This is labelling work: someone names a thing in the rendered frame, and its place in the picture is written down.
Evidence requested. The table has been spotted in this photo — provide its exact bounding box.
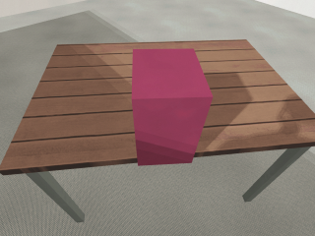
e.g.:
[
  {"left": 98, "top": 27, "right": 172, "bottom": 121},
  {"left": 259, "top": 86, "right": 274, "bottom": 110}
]
[{"left": 0, "top": 39, "right": 315, "bottom": 223}]

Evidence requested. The carton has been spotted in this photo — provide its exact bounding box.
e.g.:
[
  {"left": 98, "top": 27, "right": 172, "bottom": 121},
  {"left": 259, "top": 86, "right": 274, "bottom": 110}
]
[{"left": 131, "top": 48, "right": 213, "bottom": 166}]

